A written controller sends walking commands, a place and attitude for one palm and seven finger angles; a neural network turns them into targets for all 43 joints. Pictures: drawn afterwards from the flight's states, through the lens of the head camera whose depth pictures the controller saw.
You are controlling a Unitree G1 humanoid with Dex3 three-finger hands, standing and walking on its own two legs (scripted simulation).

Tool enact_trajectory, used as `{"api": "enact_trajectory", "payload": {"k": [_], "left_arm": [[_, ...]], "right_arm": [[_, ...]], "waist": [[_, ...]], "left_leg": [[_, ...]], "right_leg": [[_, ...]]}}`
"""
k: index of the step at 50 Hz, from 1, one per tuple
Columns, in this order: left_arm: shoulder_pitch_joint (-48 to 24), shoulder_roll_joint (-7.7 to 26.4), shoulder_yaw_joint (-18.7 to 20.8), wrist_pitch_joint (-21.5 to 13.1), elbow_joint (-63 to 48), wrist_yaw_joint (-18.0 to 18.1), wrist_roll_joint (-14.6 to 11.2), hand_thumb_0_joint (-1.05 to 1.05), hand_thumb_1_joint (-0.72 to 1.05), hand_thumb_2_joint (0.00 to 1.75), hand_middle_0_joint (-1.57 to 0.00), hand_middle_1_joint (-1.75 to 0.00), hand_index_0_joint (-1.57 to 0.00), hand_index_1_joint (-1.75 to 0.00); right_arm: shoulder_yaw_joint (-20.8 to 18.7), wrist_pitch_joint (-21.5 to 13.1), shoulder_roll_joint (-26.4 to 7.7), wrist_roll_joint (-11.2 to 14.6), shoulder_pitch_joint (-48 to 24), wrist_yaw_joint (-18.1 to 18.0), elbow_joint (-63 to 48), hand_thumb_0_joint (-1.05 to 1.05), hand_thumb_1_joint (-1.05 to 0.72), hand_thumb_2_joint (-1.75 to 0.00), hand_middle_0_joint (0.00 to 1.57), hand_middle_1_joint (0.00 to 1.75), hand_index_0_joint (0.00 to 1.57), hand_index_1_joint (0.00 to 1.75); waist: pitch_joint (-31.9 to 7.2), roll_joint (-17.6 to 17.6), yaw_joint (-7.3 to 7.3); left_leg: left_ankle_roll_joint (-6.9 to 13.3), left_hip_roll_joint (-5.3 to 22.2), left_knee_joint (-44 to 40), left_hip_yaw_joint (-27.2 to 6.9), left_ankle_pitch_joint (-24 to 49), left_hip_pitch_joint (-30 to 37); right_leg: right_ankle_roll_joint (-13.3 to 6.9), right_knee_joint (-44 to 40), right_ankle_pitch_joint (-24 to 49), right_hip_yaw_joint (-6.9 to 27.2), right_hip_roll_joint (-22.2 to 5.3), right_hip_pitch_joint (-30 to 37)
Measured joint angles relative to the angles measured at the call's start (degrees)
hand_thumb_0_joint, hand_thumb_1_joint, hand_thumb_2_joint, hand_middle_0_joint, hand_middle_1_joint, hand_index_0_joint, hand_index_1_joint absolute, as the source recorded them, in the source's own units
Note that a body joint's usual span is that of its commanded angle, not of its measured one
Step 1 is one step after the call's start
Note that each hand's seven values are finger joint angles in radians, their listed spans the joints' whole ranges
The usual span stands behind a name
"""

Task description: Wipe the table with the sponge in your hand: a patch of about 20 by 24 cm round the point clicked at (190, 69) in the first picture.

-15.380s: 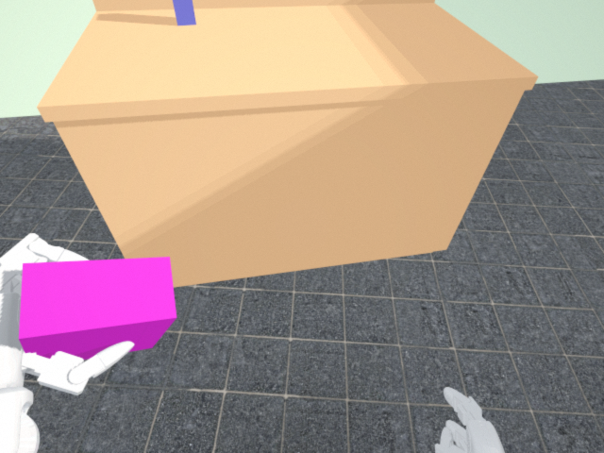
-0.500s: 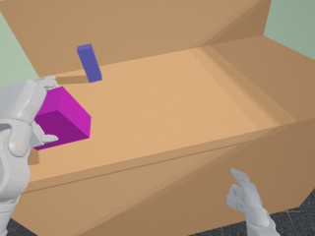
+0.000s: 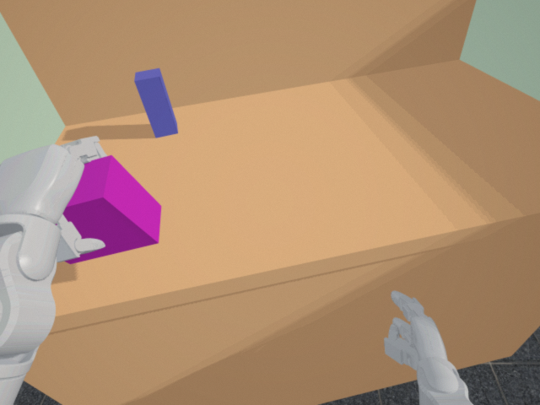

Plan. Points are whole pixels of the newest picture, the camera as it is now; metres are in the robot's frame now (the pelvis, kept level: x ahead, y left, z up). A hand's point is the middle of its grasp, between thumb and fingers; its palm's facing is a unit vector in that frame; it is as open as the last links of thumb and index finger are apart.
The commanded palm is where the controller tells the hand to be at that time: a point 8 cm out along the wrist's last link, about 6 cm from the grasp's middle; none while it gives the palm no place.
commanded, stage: move the sponge above the wiping area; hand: left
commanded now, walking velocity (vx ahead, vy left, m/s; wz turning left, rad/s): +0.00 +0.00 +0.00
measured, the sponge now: (98, 221) +0.25 +0.28 +0.19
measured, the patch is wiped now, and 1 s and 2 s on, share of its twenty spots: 0.00 0.00 0.00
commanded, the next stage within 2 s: none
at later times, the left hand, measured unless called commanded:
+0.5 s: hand (89, 209) +0.25 +0.28 +0.22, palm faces +0.25 -0.07 -0.97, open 10.4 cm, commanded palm +0.20 +0.28 +0.28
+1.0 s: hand (87, 220) +0.25 +0.30 +0.19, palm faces +0.11 -0.02 -0.99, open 10.4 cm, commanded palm +0.21 +0.29 +0.27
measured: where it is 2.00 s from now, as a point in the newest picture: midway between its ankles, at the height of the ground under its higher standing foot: outside the picture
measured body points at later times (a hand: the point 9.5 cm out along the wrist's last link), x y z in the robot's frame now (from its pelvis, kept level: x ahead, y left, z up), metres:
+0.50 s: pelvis +0.00 +0.00 +0.00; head -0.03 -0.06 +0.45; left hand +0.23 +0.28 +0.27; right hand +0.28 -0.17 -0.06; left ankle +0.05 +0.14 -0.74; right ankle +0.03 -0.12 -0.74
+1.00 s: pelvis +0.00 -0.01 +0.00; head -0.02 -0.06 +0.45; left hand +0.24 +0.30 +0.25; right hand +0.27 -0.19 -0.07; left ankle +0.05 +0.14 -0.74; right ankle +0.03 -0.12 -0.74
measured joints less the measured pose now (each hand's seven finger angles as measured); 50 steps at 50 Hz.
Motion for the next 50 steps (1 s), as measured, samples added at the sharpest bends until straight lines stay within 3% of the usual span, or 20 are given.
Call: {"api": "enact_trajectory", "payload": {"k": [11,24,35,50], "left_arm": [[-1.8,-1.4,-3.5,-0.1,0.6,1.1,1.3,-0.01,-0.52,1.02,-0.69,-1.35,-0.71,-1.35],[-0.6,-0.9,-2.5,0.6,3.5,0.2,2.3,-0.01,-0.52,1.02,-0.69,-1.35,-0.71,-1.35],[-2.7,-0.4,-4.8,-1.5,8.4,-1.4,4.6,-0.01,-0.52,1.02,-0.69,-1.35,-0.71,-1.35],[-1.6,0.7,-2.8,-4.0,11.3,-3.1,5.0,-0.01,-0.52,1.02,-0.69,-1.35,-0.71,-1.35]], "right_arm": [[0.0,-0.1,-0.1,-0.3,-0.3,-0.2,0.6,0.02,-0.9,-0.9,0.2,0.3,0.19,0.3],[0.8,0.0,-0.2,-0.1,0.0,0.3,0.1,0.02,-0.9,-0.9,0.2,0.3,0.2,0.3],[0.3,-1.0,-0.7,-0.5,0.1,-0.4,1.4,0.02,-0.9,-0.9,0.2,0.3,0.2,0.3],[-0.5,-1.2,-1.4,-0.5,1.5,-0.6,1.4,0.02,-0.9,-0.9,0.2,0.3,0.2,0.3]], "waist": [[0.5,-0.7,0.03],[-0.3,0.2,-0.3],[-0.1,0.5,-0.01],[-0.1,0.5,-0.45]], "left_leg": [[0.2,-0.3,-0.8,0.0,0.4,0.6],[-0.2,0.3,-0.8,-0.3,0.4,0.0],[-0.7,0.5,-0.6,-1.1,0.3,-0.1],[-0.6,0.5,-0.2,-1.4,0.0,-0.8]], "right_leg": [[0.1,-0.7,0.3,0.0,-0.3,0.6],[-0.3,-0.8,0.3,-0.3,0.4,0.1],[-0.8,-0.5,-0.1,-1.0,0.6,0.2],[-0.8,-0.3,-0.4,-1.3,0.6,-0.3]]}}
